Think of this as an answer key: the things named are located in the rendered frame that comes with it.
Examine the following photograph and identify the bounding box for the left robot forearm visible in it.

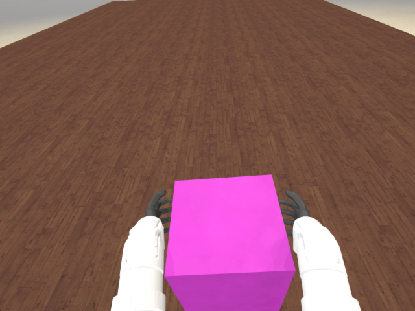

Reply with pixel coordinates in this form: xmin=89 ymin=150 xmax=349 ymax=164
xmin=111 ymin=216 xmax=165 ymax=311

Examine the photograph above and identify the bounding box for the robot right hand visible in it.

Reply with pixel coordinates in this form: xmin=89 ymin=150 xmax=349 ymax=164
xmin=278 ymin=190 xmax=311 ymax=236

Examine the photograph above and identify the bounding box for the robot left hand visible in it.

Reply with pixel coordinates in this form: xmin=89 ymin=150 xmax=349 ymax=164
xmin=144 ymin=189 xmax=173 ymax=233

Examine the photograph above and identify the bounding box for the carton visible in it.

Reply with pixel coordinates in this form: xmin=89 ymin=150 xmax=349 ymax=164
xmin=164 ymin=174 xmax=296 ymax=311

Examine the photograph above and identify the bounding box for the right robot forearm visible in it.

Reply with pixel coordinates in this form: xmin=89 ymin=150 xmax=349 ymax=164
xmin=293 ymin=216 xmax=361 ymax=311

